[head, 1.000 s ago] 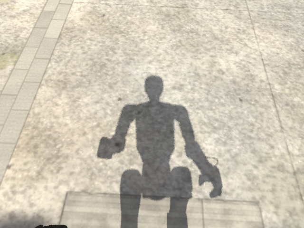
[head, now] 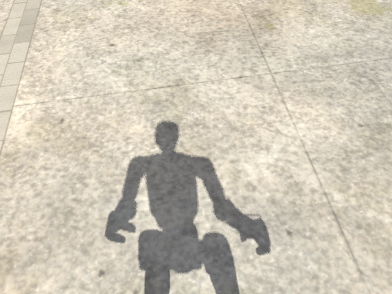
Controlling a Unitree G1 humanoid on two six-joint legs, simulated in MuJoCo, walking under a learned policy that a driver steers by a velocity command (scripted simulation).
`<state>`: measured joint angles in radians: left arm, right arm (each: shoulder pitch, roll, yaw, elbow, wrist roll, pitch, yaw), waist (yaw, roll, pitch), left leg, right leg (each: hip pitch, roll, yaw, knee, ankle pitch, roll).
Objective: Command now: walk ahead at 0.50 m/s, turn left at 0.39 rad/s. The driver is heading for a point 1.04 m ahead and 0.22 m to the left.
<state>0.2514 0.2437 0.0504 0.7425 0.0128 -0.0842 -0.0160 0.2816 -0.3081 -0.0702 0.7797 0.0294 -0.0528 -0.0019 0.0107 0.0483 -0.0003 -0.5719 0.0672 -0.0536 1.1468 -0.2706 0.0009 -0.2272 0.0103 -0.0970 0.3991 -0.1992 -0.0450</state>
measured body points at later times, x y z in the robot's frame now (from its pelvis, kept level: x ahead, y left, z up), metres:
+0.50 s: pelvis +0.26 +0.07 -0.01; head +0.30 +0.09 +0.44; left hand +0.29 +0.37 -0.12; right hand +0.47 -0.15 -0.11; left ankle +0.29 +0.15 -0.74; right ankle +0.23 -0.10 -0.65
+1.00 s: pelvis +0.55 +0.10 +0.00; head +0.58 +0.10 +0.44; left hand +0.56 +0.40 -0.11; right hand +0.76 -0.11 -0.11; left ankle +0.44 +0.21 -0.66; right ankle +0.62 +0.05 -0.74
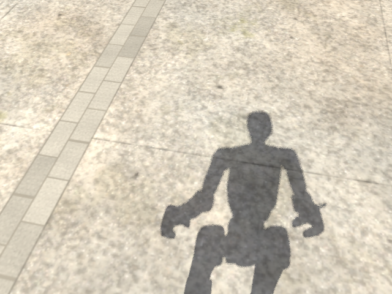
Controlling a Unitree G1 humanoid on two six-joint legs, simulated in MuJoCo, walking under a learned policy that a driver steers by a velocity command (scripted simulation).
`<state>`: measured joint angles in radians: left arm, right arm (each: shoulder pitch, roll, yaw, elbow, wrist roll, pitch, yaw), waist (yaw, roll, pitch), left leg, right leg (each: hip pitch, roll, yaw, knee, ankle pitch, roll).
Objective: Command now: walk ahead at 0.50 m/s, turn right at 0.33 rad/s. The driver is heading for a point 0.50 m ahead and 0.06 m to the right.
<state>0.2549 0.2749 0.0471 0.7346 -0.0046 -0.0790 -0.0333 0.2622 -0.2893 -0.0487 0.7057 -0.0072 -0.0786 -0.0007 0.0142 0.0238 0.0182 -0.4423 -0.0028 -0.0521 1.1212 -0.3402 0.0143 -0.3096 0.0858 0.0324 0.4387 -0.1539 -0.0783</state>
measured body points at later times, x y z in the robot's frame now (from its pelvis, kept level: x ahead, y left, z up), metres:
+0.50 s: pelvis +0.27 +0.02 +0.00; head +0.29 +0.03 +0.45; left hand +0.43 +0.27 -0.11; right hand +0.34 -0.28 -0.09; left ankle +0.32 +0.12 -0.74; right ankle +0.19 -0.09 -0.65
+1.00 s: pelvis +0.41 -0.06 -0.01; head +0.44 -0.08 +0.44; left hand +0.66 +0.09 -0.10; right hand +0.40 -0.36 -0.13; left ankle +0.47 +0.08 -0.71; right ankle +0.45 -0.19 -0.74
